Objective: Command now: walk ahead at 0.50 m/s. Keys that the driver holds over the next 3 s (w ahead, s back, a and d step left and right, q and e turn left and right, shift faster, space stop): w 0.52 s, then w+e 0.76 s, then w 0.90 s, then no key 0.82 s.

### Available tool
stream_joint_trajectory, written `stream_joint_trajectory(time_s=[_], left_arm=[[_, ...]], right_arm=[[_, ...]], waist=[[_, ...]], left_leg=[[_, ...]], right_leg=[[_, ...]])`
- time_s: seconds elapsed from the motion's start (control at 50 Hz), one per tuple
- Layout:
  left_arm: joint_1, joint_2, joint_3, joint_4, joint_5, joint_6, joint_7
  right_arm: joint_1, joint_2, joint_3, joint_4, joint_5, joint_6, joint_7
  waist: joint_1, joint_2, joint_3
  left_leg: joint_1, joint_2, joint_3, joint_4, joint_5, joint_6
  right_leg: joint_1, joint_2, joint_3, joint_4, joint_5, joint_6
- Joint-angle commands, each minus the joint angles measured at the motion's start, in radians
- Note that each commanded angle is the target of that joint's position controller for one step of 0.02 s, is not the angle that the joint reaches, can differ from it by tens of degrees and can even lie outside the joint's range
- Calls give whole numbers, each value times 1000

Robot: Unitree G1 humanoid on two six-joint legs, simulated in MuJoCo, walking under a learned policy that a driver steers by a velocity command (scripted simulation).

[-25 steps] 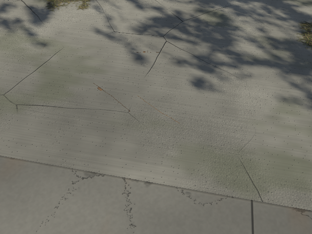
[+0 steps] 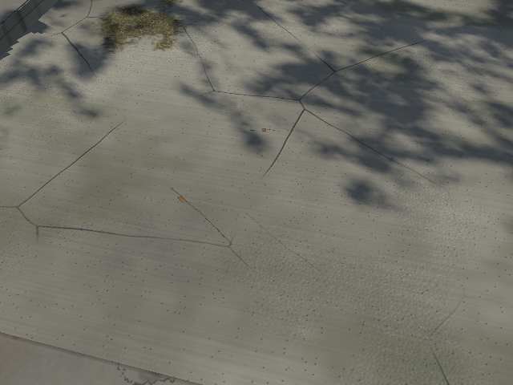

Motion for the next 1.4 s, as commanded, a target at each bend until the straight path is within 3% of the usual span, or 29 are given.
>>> stream_joint_trajectory(time_s=[0.02,0.18,0.24,0.26,0.28,0.3,0.32,0.34,0.38,0.4,0.5,0.58,0.6,0.66,0.74,0.8,0.9,0.94,0.98,1.0,1.02,1.04,1.06,1.08,1.12,1.16,1.24,1.34,1.4], left_arm=[[33,111,13,-43,-2,-14,2],[108,136,14,-4,9,-4,22],[57,160,20,-5,10,4,24],[39,149,15,-14,2,7,22],[68,95,0,-50,-23,7,15],[156,56,-1,-45,-33,9,7],[53,137,22,-50,-8,14,11],[-19,134,24,-79,-9,7,7],[-52,107,24,-79,7,22,5],[-10,82,19,-74,18,37,-1],[-175,89,20,-131,30,75,-21],[-230,114,26,-141,12,84,-34],[-295,126,39,-165,-1,74,-32],[-318,129,47,-166,9,62,-32],[-417,111,42,-218,19,57,-47],[-501,101,34,-251,19,45,-53],[-584,67,9,-282,36,35,-85],[-446,84,14,-235,50,38,-68],[-97,152,45,-107,60,33,-47],[-26,242,74,-80,69,23,-43],[73,309,90,-103,37,31,-43],[148,322,90,-113,10,60,-22],[97,296,83,-117,20,77,14],[-3,239,68,-130,13,79,30],[-125,182,42,-162,-10,50,22],[-178,213,47,-162,-14,24,14],[-171,204,54,-171,-10,18,-9],[-63,208,58,-162,-6,32,-15],[-64,231,60,-162,8,32,-5]], right_arm=[[-74,-24,5,-68,7,-3,5],[-250,-48,8,-148,10,-26,6],[-37,-81,-13,-88,13,-44,-8],[144,-112,-28,-29,0,-55,-18],[309,-201,-51,-4,-30,-60,-29],[323,-246,-63,1,-17,-50,-19],[226,-195,-52,-8,15,-38,-13],[113,-142,-35,-33,20,-39,-11],[55,-70,-13,-27,21,-54,-12],[65,-73,-12,-14,23,-61,-15],[174,-127,-20,31,28,-77,-21],[259,-122,-19,48,9,-75,-20],[282,-100,-12,69,13,-86,-26],[307,-115,-16,74,13,-100,-41],[281,-91,-6,73,2,-115,-54],[342,-100,-8,87,-15,-121,-68],[397,-91,4,100,-10,-99,-90],[398,-112,8,105,1,-79,-82],[359,-132,4,98,7,-63,-71],[398,-97,0,89,28,-68,-58],[431,-94,6,40,68,-75,-58],[274,-151,2,-25,71,-75,-52],[166,-119,17,-75,47,-79,-46],[99,-122,15,-79,15,-76,-45],[154,-127,8,-65,-33,-45,-30],[109,-68,19,-106,-30,-16,-17],[34,-62,27,-135,-1,-26,-8],[-138,-91,18,-187,7,-33,-7],[-51,-110,2,-171,-2,-49,-3]], waist=[[-7,-89,67],[30,-91,103],[-69,-110,-17],[-140,-76,-124],[-173,52,-266],[-136,193,-353],[-110,44,-217],[-74,15,-87],[-18,-4,-1],[4,54,-19],[-5,20,25],[-29,18,22],[-35,10,65],[-43,12,68],[-52,13,104],[-112,-24,135],[-173,-50,173],[-116,-45,78],[51,-36,-89],[59,-222,-175],[96,-224,-469],[168,-74,-568],[135,-71,-421],[100,-6,-255],[-17,73,-110],[-74,25,-28],[-53,-104,-45],[24,-93,-10],[-29,-87,8]], left_leg=[[-34,-8,38,-134,103,-12],[-17,-63,71,-376,42,43],[284,-141,104,-457,-20,97],[529,-116,72,-478,25,132],[832,133,-233,-492,-88,207],[982,326,-647,-618,-144,321],[863,268,-575,-652,-208,276],[692,240,-427,-692,-116,245],[506,133,-232,-746,94,166],[473,133,-196,-755,125,170],[480,92,-116,-825,189,180],[564,107,-66,-814,185,173],[617,97,-68,-806,125,158],[703,123,-41,-763,148,159],[616,101,49,-690,41,144],[685,121,69,-576,17,130],[690,119,103,-395,135,98],[698,104,135,-171,392,90],[534,70,169,303,437,72],[170,-53,210,727,-376,27],[-190,-63,50,1054,-718,1],[-294,-60,-16,1010,-570,-24],[-412,-32,-7,883,-466,-31],[-379,-6,3,765,-381,-36],[-137,47,-47,513,-242,-43],[25,47,-35,258,-190,-72],[168,1,0,-93,64,-78],[177,-39,-4,-290,88,-55],[315,-68,6,-404,-29,-24]], right_leg=[[-38,-263,169,-133,286,-98],[185,-314,145,-53,513,-96],[188,-295,101,191,824,-54],[82,-253,64,395,740,-32],[-196,-176,14,733,359,0],[-475,0,50,1011,-370,19],[-563,-67,154,1061,-293,3],[-546,-106,157,1003,-189,3],[-437,-161,156,877,-110,12],[-388,-167,150,838,-115,25],[-478,-180,97,699,5,73],[-584,-180,140,690,177,64],[-681,-168,196,642,219,57],[-757,-146,220,605,288,44],[-664,-156,170,436,481,38],[-702,-159,135,304,535,28],[-589,-140,26,106,559,5],[-407,-87,-37,98,519,-32],[16,-58,-67,98,501,-81],[375,-213,85,270,916,-158],[822,-488,399,565,1297,-326],[822,-538,556,388,1003,-387],[682,-490,582,213,501,-342],[447,-449,543,117,361,-292],[13,-388,477,48,338,-254],[-254,-272,371,-15,361,-225],[-281,-187,279,0,451,-176],[-145,-228,371,31,233,-131],[-133,-243,405,115,173,-99]])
